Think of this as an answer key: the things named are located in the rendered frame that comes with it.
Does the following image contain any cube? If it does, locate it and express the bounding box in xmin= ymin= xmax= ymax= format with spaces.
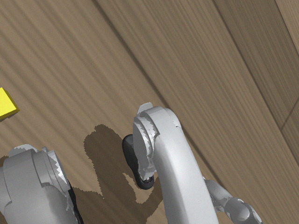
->
xmin=0 ymin=87 xmax=20 ymax=120

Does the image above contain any right robot arm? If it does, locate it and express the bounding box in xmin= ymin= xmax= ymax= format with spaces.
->
xmin=224 ymin=197 xmax=264 ymax=224

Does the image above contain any right robot foot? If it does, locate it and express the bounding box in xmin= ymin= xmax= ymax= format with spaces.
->
xmin=122 ymin=134 xmax=154 ymax=190

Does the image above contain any left robot foot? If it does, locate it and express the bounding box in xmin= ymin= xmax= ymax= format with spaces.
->
xmin=68 ymin=180 xmax=84 ymax=224

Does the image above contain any right robot hand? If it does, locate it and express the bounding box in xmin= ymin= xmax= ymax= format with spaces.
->
xmin=203 ymin=176 xmax=234 ymax=214

